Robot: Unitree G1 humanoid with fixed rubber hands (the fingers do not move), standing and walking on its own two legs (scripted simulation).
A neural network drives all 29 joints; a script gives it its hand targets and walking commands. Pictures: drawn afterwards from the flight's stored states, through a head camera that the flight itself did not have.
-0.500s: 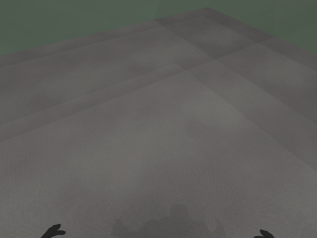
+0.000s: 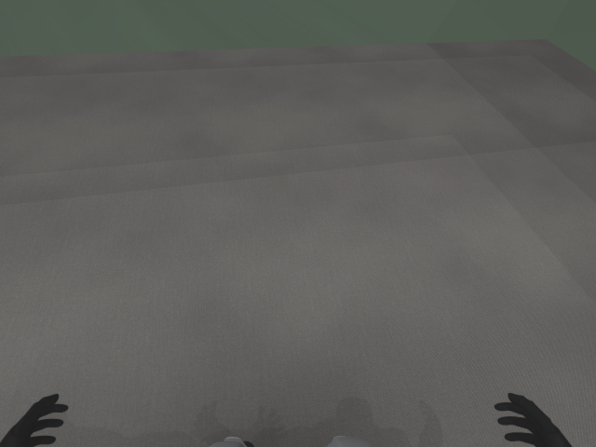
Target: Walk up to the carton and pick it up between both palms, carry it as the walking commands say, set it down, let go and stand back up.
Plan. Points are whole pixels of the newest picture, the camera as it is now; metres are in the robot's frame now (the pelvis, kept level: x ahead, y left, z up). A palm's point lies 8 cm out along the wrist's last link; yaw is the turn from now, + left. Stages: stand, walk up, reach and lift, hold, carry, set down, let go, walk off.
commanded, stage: walk up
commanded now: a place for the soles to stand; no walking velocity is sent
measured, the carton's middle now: out of the picture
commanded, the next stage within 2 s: none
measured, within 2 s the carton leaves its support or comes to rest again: neither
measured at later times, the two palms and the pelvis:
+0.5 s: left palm out of the picture -0.10 +0.47 -0.05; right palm (330, 290) +0.36 -0.08 -0.03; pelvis +0.02 +0.10 +0.00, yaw +31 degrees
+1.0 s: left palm out of the picture -0.19 +0.54 -0.06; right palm (112, 240) +0.47 +0.29 -0.03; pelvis +0.08 +0.29 +0.00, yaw +57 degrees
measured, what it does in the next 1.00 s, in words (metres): steps to the left, turning left: right foot, then left foot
